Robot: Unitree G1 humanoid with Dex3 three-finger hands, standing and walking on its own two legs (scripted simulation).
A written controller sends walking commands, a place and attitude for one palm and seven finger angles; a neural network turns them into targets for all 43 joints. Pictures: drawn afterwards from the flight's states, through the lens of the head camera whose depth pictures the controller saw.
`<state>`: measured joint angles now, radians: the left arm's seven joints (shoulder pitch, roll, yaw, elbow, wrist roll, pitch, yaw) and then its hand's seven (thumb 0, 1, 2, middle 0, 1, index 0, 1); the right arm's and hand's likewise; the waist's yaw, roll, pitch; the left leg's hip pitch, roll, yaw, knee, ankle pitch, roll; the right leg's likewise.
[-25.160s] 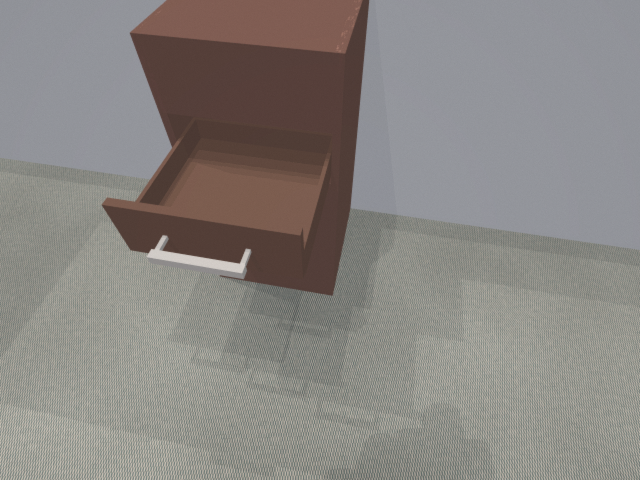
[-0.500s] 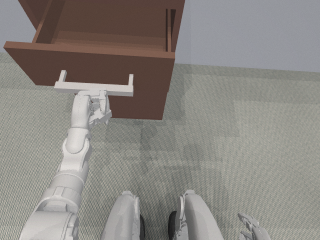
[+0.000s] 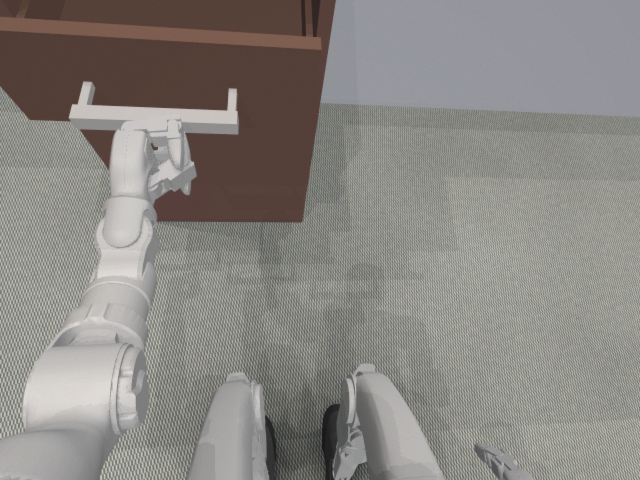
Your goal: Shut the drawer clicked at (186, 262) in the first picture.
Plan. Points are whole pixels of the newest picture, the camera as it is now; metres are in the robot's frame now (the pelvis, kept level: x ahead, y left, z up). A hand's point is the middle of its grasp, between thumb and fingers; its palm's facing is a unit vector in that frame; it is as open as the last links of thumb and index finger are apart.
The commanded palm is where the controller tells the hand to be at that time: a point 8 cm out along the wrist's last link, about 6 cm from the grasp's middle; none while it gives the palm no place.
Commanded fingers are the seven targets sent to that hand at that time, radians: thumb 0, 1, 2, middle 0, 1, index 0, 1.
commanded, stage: push the drawer shut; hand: left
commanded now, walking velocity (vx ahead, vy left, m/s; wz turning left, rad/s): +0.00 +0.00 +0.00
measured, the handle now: (160, 106) +0.56 +0.18 +0.03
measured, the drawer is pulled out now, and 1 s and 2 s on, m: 0.11 0.00 0.00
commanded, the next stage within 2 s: pull the fist back off the drawer in 1.14 s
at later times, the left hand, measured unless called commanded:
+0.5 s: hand (193, 117) +0.56 +0.14 +0.01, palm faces -0.01 -1.00 -0.05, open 3.1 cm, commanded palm +0.56 +0.15 +0.03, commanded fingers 0.00 0.90 0.90 -1.40 -1.60 -1.40 -1.60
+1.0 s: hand (193, 93) +0.60 +0.14 +0.01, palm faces +0.00 -1.00 -0.07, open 3.0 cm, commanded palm +0.62 +0.13 +0.03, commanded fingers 0.00 0.90 0.90 -1.40 -1.60 -1.40 -1.60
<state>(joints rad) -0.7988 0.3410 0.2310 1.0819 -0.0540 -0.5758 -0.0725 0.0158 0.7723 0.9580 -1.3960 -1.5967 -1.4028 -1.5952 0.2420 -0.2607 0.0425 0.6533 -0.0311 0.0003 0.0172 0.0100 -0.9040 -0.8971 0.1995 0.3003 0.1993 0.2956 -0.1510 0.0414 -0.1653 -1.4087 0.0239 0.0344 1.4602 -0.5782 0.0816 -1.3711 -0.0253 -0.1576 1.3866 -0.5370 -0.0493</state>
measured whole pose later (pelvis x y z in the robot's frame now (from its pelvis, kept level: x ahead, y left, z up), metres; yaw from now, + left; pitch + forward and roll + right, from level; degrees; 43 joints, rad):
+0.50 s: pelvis +0.00 +0.00 -0.01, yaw -2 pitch +34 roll -7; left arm -1.04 0.48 0.32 1.21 0.01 -0.50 -0.07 0.02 0.78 0.95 -1.40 -1.60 -1.40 -1.60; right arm 0.31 -0.26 0.07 0.64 -0.06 0.04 0.04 0.01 -0.90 -0.90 0.20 0.30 0.20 0.30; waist -0.23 0.06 -0.14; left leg -1.51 0.04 0.02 1.50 -0.59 0.09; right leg -1.46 -0.01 -0.17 1.40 -0.53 -0.05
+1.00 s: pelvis +0.00 +0.00 -0.02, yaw -3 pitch +36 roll -8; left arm -1.23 0.60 0.33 1.29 0.08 -0.43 -0.07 0.01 0.72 0.98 -1.39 -1.60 -1.40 -1.60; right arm 0.34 -0.25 0.10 0.64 -0.08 0.05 0.06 0.01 -0.90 -0.90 0.20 0.30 0.20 0.30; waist -0.29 0.05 -0.12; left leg -1.59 0.05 -0.01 1.54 -0.58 0.08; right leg -1.53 0.00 -0.20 1.42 -0.52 -0.05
